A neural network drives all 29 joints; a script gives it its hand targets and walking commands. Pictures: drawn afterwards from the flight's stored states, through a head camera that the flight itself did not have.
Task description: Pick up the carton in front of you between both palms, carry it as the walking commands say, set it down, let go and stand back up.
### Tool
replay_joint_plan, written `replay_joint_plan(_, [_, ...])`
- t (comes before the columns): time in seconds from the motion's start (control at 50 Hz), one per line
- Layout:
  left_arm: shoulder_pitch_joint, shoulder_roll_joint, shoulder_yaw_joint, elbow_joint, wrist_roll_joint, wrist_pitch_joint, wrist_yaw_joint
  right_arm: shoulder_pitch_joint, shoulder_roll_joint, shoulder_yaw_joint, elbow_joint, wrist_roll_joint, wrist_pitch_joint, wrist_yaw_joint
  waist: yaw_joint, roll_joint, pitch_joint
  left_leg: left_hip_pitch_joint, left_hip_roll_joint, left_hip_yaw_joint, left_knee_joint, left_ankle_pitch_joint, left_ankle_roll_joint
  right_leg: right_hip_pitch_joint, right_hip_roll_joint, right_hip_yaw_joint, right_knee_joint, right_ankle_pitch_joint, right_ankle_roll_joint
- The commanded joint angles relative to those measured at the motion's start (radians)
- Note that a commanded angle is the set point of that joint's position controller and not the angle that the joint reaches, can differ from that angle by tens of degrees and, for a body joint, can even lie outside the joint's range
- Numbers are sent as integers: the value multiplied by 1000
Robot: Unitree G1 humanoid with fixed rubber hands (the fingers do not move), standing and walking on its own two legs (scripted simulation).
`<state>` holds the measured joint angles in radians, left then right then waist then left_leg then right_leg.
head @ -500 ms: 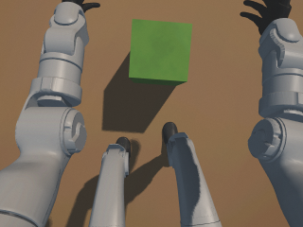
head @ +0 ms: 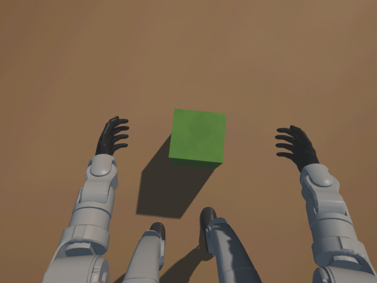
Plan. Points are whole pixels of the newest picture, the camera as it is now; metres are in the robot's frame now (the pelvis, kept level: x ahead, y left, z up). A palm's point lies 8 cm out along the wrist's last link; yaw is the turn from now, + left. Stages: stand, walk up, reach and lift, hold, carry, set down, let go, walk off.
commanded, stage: let go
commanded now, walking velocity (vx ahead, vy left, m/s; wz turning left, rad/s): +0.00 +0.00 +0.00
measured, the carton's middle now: (196, 141) +0.49 -0.07 -0.60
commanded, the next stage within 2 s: stand in 0.94 s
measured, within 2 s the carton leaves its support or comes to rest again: neither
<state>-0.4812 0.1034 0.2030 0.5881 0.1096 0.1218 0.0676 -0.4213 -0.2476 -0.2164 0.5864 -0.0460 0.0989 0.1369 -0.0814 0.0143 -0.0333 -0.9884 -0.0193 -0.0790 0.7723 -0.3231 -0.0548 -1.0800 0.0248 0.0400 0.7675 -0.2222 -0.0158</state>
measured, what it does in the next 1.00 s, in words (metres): shifts its weight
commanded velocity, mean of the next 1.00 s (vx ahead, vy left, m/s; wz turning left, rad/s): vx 0.00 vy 0.00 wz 0.00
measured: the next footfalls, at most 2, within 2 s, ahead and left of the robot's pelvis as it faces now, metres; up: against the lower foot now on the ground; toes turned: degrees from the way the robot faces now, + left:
none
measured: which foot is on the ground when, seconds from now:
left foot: down 0.00-1.00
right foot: down 0.00-1.00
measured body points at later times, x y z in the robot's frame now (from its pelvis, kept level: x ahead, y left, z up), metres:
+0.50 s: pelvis +0.05 +0.04 +0.05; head +0.09 +0.04 +0.50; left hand +0.24 +0.26 -0.03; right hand +0.21 -0.20 -0.03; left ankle +0.00 +0.15 -0.69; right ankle +0.05 -0.10 -0.69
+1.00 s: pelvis +0.05 +0.02 +0.05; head +0.05 +0.02 +0.50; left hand +0.22 +0.26 -0.03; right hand +0.22 -0.23 -0.03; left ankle +0.00 +0.15 -0.69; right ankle +0.05 -0.10 -0.69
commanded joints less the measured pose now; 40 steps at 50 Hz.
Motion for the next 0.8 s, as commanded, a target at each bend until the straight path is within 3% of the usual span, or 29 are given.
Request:
replay_joint_plan(0.0, [43, 82, -4, -76, -6, -55, -15, 68, -66, 15, -111, 18, -51, -16, 2, -72, -647, 44, -63, 114, -115, 98, 20, 885, -14, 13, -41, 476, 41])
replay_joint_plan(0.16, [309, 115, -54, -122, -41, -123, -49, 368, -46, 81, -197, 41, -110, -48, 25, -56, -434, 359, -41, 92, -233, 140, 36, 911, -6, -8, -172, 375, 46])
replay_joint_plan(0.28, [487, 137, -100, -167, -72, -142, -71, 540, -45, 131, -234, 59, -116, -59, 37, 6, -251, 610, -23, 67, -340, 211, 38, 943, 17, -33, -276, 296, 45])
replay_joint_plan(0.4, [610, 161, -127, -196, -86, -119, -95, 602, -63, 151, -244, 58, -89, -63, 65, 56, -84, 699, -5, 56, -428, 244, 27, 1026, 37, -53, -338, 240, 41])
replay_joint_plan(0.64, [647, 181, -148, -248, -114, -33, -133, 620, -74, 136, -244, 27, 4, -66, 66, 5, 74, 748, 2, 52, -453, 256, 33, 1117, 52, -56, -348, 219, 38])
replay_joint_plan(0.76, [664, 190, -137, -247, -100, -18, -133, 619, -69, 139, -251, 29, 15, -67, 76, 9, 57, 787, -12, 59, -432, 327, 32, 1143, 46, -45, -350, 281, 39])
replay_joint_plan(0.78, [717, 189, -143, -190, -113, -45, -111, 597, -105, 137, -301, 15, 62, -94, 74, 0, -11, 846, -15, 51, -398, 434, 33, 1119, 80, -57, -317, 271, 43])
